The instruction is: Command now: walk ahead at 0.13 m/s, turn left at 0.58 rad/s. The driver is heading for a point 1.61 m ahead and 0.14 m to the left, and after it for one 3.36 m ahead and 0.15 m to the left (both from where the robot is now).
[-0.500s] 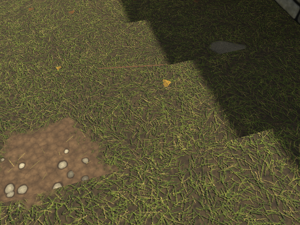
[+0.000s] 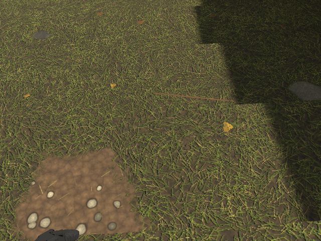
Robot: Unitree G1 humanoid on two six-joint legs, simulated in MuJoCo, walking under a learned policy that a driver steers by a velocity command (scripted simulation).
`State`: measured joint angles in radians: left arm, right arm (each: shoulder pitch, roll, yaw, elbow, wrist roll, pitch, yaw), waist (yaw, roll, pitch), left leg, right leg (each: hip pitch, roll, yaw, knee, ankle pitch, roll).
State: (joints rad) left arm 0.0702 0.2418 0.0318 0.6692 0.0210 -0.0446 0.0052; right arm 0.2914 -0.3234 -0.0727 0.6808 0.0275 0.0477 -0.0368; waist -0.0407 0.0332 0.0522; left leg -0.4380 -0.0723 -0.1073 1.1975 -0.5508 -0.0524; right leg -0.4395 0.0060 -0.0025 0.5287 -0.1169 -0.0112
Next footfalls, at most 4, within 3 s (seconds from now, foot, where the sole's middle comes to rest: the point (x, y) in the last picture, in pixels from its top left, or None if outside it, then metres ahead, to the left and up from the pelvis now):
0.30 left None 0.07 0.13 -0.76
0.72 right None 0.12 -0.10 -0.76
1.60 left None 0.12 0.17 -0.76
2.04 right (154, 233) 0.48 0.06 -0.76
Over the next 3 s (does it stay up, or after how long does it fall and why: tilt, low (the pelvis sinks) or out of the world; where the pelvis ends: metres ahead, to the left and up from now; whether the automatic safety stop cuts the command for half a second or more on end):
stays up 0.81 0.32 -0.14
